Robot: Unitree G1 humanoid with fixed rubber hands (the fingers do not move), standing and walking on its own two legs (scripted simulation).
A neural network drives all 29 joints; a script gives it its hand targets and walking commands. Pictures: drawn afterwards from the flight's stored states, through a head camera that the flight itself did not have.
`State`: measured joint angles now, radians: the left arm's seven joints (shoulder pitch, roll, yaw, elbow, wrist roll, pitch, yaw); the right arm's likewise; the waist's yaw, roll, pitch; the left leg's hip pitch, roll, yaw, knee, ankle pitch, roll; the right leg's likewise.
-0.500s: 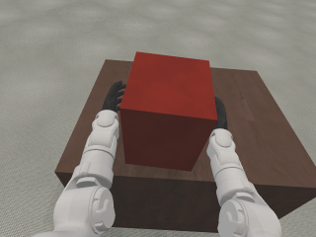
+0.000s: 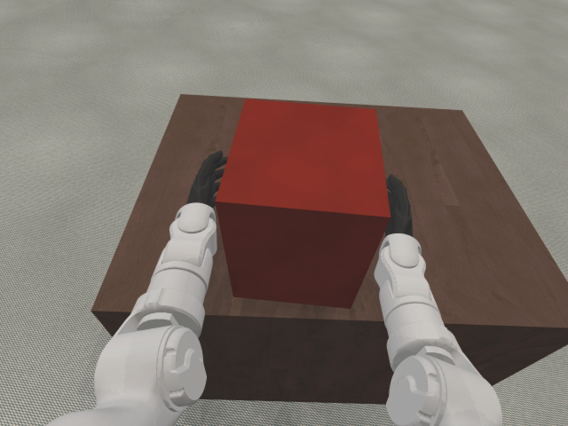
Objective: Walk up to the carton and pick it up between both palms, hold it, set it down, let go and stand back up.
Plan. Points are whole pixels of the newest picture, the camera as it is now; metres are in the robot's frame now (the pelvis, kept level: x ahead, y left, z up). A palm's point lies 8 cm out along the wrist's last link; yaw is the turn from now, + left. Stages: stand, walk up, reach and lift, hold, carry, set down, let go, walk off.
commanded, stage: set down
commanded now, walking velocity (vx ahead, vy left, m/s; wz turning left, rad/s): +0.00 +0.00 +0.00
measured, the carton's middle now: (300, 208) +0.44 -0.04 +0.06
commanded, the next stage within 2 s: none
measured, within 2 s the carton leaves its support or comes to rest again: rests again in 0.84 s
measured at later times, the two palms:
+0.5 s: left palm (214, 209) +0.45 +0.10 +0.06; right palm (395, 235) +0.39 -0.19 +0.05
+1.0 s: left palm (221, 220) +0.46 +0.09 +0.02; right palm (390, 250) +0.40 -0.19 +0.01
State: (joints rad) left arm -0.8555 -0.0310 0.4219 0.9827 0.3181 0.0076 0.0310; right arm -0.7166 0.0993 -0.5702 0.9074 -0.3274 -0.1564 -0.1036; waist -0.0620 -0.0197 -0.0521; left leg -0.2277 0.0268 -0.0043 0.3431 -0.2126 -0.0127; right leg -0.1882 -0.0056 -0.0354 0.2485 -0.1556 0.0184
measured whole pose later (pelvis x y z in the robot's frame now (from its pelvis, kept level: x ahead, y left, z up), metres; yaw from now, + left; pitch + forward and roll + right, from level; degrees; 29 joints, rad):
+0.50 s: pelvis +0.01 +0.00 +0.00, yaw -1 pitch +13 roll -1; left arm -0.92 0.01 0.44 1.19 0.30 -0.13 0.05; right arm -0.75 0.10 -0.65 0.96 -0.41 -0.23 -0.10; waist -0.08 0.00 -0.11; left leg -0.37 0.03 0.01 0.35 -0.21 -0.01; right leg -0.34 -0.01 -0.03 0.28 -0.16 0.02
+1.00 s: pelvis +0.00 -0.01 -0.01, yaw -1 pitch +21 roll -1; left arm -0.99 0.06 0.44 1.35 0.29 -0.31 0.05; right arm -0.76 0.10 -0.67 1.02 -0.44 -0.34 -0.12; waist -0.08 0.01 -0.14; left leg -0.55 0.04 0.00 0.38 -0.19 -0.02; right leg -0.52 0.00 -0.04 0.30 -0.15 0.01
